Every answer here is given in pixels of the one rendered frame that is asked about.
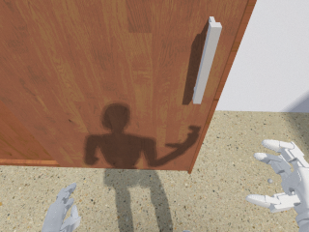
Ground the robot right forearm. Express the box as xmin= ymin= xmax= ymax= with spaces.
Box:
xmin=295 ymin=210 xmax=309 ymax=232

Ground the left robot hand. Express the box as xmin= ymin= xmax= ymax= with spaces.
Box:
xmin=42 ymin=183 xmax=81 ymax=232

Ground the right robot hand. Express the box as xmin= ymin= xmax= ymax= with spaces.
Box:
xmin=245 ymin=139 xmax=309 ymax=214

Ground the wardrobe door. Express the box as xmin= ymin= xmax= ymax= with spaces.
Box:
xmin=0 ymin=0 xmax=248 ymax=171
xmin=0 ymin=100 xmax=55 ymax=160

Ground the handle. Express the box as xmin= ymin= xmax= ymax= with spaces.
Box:
xmin=192 ymin=16 xmax=222 ymax=104

